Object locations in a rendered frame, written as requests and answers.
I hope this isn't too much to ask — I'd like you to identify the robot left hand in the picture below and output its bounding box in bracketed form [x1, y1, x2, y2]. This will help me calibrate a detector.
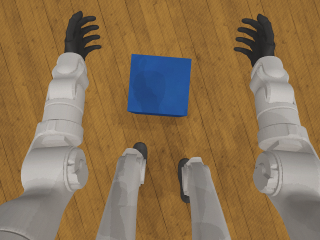
[64, 11, 101, 62]

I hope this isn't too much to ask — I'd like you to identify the robot right forearm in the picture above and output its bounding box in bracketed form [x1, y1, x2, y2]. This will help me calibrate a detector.
[249, 56, 320, 161]

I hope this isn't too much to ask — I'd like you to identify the carton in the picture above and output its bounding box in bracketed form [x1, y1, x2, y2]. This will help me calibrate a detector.
[127, 54, 192, 117]

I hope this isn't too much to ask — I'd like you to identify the right robot upper arm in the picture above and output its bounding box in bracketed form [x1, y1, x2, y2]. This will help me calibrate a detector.
[253, 149, 320, 240]

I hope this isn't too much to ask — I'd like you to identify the robot left forearm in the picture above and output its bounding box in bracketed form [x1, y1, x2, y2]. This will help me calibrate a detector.
[21, 52, 89, 188]

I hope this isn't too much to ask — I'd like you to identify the left robot upper arm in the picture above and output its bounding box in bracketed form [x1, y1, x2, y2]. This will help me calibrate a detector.
[0, 145, 89, 240]

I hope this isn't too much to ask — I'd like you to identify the left robot foot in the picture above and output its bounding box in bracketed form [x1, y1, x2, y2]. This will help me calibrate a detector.
[133, 142, 148, 185]

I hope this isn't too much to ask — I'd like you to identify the robot right hand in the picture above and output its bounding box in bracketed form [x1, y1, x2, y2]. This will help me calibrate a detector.
[233, 13, 276, 68]

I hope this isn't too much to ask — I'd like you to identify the right robot shin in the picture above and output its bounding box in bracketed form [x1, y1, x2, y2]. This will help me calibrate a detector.
[183, 157, 211, 196]

